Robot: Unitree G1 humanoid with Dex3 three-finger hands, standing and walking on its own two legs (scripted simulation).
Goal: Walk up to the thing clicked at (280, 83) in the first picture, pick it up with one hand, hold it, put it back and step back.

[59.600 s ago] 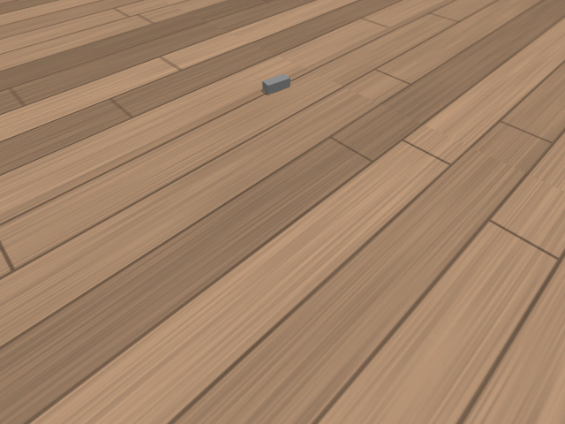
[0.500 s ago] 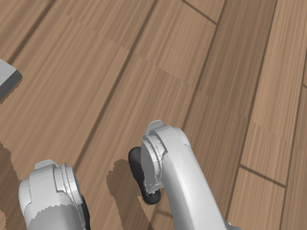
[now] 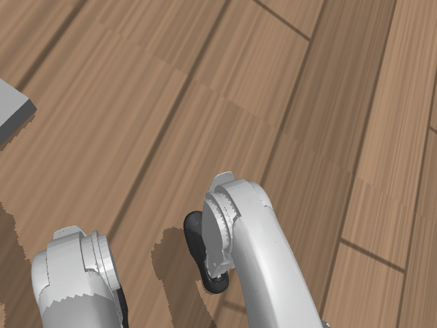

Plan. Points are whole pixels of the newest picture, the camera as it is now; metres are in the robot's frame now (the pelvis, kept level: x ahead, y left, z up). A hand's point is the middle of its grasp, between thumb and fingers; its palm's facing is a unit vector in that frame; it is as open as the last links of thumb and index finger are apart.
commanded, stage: rise first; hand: left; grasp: from above
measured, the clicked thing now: out of the picture +0.55 +0.27 -0.30
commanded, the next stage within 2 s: none
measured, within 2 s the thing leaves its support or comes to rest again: neither
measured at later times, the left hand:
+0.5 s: hand out of the picture +0.51 +0.30 -0.17, palm faces -0.26 -0.31 -0.92, open 13.9 cm
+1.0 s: hand out of the picture +0.51 +0.30 -0.18, palm faces -0.26 -0.31 -0.92, open 14.0 cm
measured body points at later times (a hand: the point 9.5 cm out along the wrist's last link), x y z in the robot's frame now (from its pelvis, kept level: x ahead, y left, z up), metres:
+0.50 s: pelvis +0.00 +0.00 +0.00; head +0.27 +0.07 +0.35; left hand +0.52 +0.31 -0.12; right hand -0.02 -0.26 -0.07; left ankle +0.06 +0.11 -0.30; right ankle +0.14 -0.13 -0.30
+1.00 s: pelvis +0.00 +0.00 +0.00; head +0.28 +0.07 +0.35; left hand +0.52 +0.31 -0.12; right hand -0.02 -0.26 -0.07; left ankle +0.06 +0.11 -0.30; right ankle +0.14 -0.13 -0.30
